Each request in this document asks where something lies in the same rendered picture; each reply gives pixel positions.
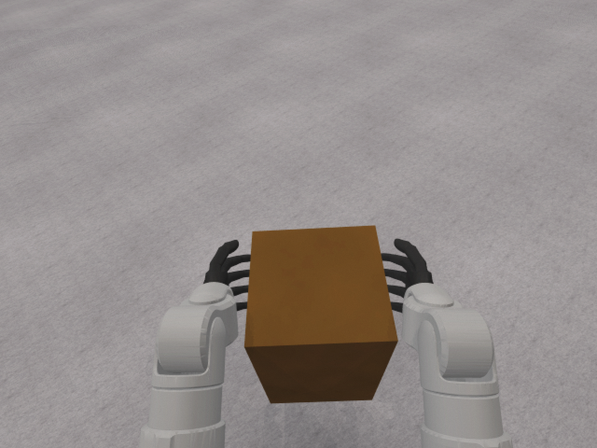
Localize carton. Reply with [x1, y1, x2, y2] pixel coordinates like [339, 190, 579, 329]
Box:
[244, 225, 398, 403]

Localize robot left hand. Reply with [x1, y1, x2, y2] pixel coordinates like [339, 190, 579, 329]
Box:
[203, 240, 251, 311]

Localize robot left forearm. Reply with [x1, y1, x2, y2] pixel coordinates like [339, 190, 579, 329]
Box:
[139, 282, 239, 448]

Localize robot right hand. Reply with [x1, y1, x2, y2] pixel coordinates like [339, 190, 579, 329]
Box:
[381, 239, 434, 313]

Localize robot right forearm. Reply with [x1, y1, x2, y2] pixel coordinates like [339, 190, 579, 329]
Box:
[402, 283, 513, 448]

